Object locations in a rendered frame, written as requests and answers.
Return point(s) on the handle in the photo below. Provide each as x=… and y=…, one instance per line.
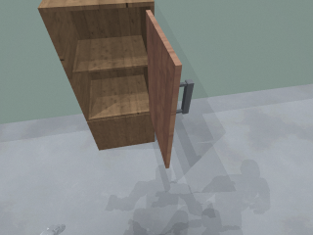
x=187, y=96

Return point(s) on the robot left hand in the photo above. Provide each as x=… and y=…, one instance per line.
x=54, y=229

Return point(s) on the cupboard door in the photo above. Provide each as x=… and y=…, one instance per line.
x=164, y=76

